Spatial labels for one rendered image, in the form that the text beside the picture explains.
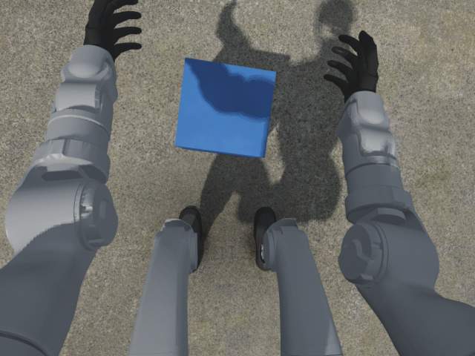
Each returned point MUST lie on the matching left robot thigh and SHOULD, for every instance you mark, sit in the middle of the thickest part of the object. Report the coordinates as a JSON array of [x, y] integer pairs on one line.
[[161, 326]]

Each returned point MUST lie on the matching right robot forearm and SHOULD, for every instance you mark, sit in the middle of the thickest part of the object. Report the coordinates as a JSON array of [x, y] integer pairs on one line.
[[371, 166]]

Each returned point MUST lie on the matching robot right hand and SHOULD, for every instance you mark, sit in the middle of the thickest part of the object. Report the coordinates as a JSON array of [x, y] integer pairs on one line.
[[364, 75]]

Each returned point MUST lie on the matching left robot upper arm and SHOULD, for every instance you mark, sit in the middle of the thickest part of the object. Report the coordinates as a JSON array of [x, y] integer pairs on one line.
[[55, 228]]

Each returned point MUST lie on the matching robot left hand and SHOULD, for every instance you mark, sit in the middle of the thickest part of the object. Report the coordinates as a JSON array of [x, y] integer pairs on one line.
[[99, 30]]

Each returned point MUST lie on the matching right robot upper arm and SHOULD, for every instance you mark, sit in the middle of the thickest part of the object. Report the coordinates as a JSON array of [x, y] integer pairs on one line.
[[395, 270]]

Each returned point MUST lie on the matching left robot foot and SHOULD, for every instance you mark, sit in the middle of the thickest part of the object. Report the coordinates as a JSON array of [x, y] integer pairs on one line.
[[193, 218]]

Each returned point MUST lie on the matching carton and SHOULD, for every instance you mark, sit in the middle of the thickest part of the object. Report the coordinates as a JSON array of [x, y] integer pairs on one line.
[[224, 109]]

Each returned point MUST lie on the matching left robot forearm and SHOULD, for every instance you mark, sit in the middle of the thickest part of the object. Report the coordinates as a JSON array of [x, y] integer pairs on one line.
[[79, 127]]

